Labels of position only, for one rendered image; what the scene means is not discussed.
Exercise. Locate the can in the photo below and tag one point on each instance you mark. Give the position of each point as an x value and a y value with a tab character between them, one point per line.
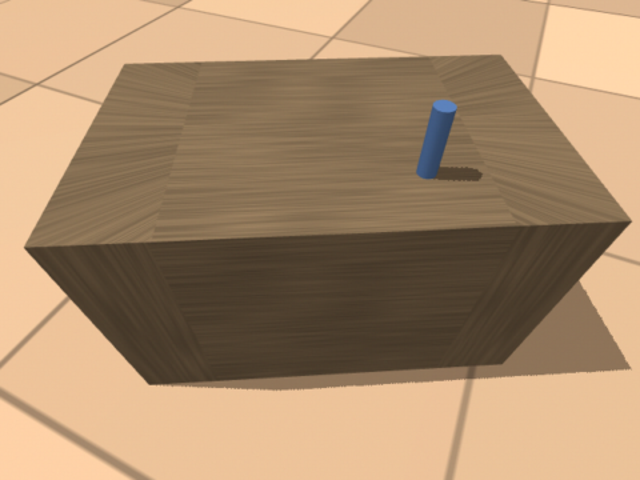
438	129

